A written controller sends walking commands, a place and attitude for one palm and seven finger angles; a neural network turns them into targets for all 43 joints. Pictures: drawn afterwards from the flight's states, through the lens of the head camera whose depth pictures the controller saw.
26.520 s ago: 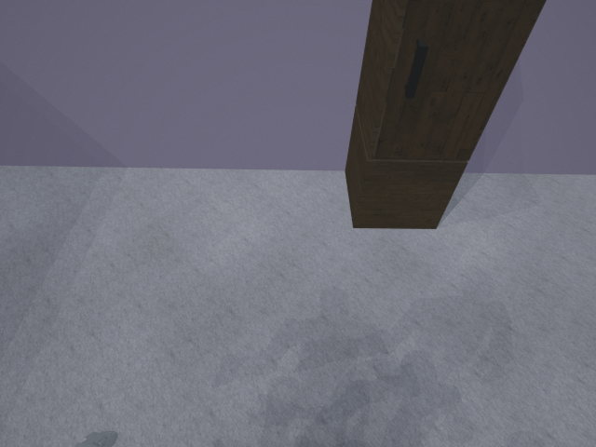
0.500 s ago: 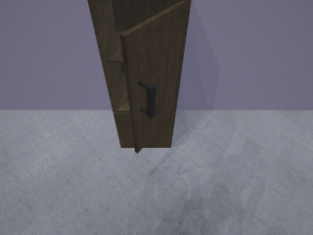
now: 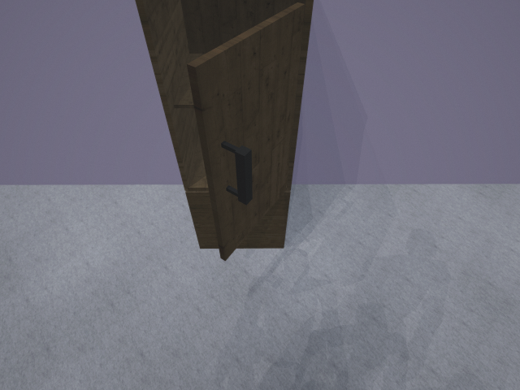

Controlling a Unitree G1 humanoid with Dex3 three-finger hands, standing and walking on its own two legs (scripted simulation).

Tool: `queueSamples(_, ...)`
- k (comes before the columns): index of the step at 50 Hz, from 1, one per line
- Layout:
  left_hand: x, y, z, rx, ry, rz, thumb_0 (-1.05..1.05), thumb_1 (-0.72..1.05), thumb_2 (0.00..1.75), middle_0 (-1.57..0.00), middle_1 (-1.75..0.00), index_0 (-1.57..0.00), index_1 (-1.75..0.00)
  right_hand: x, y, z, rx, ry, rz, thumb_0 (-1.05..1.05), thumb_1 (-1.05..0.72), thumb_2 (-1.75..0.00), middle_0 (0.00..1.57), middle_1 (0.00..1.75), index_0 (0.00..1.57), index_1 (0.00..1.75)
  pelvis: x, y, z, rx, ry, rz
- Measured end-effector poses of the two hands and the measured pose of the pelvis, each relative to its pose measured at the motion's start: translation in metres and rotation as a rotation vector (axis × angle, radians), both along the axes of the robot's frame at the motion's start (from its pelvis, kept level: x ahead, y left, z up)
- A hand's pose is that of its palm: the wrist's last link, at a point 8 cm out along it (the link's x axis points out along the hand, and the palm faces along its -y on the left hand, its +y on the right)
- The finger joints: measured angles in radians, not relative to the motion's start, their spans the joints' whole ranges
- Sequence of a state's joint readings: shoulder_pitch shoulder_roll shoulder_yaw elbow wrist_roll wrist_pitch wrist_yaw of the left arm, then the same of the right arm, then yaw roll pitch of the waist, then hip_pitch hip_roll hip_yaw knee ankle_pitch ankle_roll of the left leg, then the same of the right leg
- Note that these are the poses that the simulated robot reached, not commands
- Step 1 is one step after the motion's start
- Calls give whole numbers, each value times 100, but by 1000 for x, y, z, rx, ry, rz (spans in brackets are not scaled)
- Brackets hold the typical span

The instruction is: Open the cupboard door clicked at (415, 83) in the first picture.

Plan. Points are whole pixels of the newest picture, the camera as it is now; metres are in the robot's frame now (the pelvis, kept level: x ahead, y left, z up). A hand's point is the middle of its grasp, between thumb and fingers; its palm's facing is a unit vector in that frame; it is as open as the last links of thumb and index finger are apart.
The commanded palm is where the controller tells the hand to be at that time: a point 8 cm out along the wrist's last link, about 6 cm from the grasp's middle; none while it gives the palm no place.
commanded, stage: walk to a spot facing it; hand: left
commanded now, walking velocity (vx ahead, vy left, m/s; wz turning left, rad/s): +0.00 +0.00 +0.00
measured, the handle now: (236, 173) +0.53 +0.09 +0.00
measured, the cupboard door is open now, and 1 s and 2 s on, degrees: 55 55 55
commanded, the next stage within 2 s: none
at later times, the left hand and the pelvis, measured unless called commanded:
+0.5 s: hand out of the picture +0.03 +0.17 -0.19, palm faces -0.07 -0.97 -0.22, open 7.4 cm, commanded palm none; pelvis +0.00 -0.01 -0.01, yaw -9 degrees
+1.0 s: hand out of the picture +0.10 +0.12 -0.16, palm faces -0.32 -0.91 -0.25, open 7.4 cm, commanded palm none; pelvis +0.00 -0.05 +0.00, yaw -26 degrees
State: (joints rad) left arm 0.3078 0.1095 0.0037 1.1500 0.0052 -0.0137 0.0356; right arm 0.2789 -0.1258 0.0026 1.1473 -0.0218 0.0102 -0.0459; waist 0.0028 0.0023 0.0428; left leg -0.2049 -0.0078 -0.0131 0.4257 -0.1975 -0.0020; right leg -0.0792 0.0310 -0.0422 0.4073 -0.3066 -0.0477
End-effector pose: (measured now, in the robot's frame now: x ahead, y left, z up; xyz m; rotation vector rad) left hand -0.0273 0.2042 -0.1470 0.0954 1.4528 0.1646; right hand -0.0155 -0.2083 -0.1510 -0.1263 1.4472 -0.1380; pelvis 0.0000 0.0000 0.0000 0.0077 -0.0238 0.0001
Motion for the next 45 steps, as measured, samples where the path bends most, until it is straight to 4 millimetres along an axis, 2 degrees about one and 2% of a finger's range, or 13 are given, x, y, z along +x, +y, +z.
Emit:
queueSamples(11, 11, -7, -1, 0, 2, -3, 0, 90, 90, -20, -29, -20, -30, 6, -9, 0, -8, 8, -11, 1, -91, -90, 20, 30, 20, 30, 7, -8, -1, 1, 5, -15)
queueSamples(18, 18, 2, -6, 12, 38, -41, 0, 90, 90, -20, -29, -20, -30, 7, -22, -4, -44, -18, -91, 1, -91, -90, 20, 30, 20, 30, 6, -10, -7, -6, 12, -78)
queueSamples(22, 35, 12, -8, 31, 25, -81, 0, 90, 90, -20, -29, -20, -30, 8, -30, -4, -68, -51, -130, 1, -91, -90, 20, 30, 20, 30, 4, -10, -11, 2, 21, -119)
queueSamples(27, 73, 18, -1, 80, -37, -163, 0, 90, 90, -20, -29, -20, -30, 1, -45, -10, -67, -94, -163, 0, -91, -90, 20, 30, 20, 30, -5, -18, -14, 26, 26, -191)
queueSamples(31, 107, 10, 6, 126, -136, -236, 0, 91, 90, -20, -29, -20, -30, -4, -64, -24, -47, -110, -193, 0, -90, -90, 20, 30, 21, 30, -9, -34, -22, 37, 29, -236)
queueSamples(33, 117, 5, 9, 143, -164, -261, 0, 91, 90, -20, -29, -20, -30, -4, -75, -26, -44, -110, -214, 1, -91, -90, 20, 30, 21, 30, -11, -40, -23, 29, 26, -247)
queueSamples(39, 128, -17, 22, 145, -164, -323, 0, 90, 90, -20, -29, -20, -30, 15, -102, -6, -72, -190, -269, 1, -91, -90, 20, 30, 20, 30, -11, -52, -8, 41, 26, -319)
queueSamples(45, 133, -36, 22, 107, -141, -382, 0, 90, 90, -20, -29, -20, -30, 38, -117, 12, -102, -296, -319, 1, -91, -90, 20, 30, 20, 30, -6, -56, -2, 45, 31, -394)
